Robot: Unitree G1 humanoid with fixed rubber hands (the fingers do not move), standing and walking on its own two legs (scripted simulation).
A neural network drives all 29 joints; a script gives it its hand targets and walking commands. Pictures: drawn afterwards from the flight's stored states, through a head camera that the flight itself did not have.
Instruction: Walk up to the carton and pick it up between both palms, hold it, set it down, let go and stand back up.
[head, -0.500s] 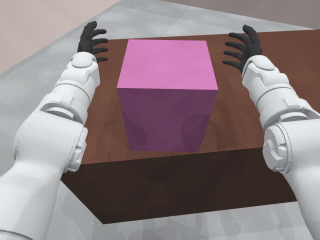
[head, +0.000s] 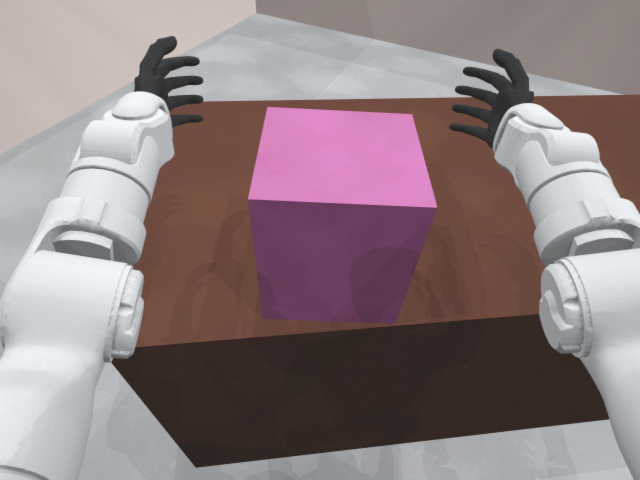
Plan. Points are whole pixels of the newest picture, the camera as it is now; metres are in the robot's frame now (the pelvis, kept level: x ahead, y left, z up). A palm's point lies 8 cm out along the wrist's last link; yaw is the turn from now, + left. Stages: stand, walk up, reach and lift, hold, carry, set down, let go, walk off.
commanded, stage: set down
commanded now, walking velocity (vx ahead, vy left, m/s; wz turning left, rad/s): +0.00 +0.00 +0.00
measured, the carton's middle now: (334, 220) +0.48 -0.02 +0.06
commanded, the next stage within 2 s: none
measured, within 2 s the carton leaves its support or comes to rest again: neither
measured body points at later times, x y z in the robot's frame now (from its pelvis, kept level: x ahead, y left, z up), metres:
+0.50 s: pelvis -0.01 +0.00 +0.01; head +0.00 +0.01 +0.46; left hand +0.42 +0.20 +0.17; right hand +0.40 -0.20 +0.16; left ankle +0.00 +0.13 -0.74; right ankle +0.04 -0.10 -0.74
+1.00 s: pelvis +0.01 +0.00 +0.01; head +0.00 +0.01 +0.46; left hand +0.37 +0.20 +0.10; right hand +0.34 -0.21 +0.11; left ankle +0.00 +0.13 -0.74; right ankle +0.03 -0.10 -0.74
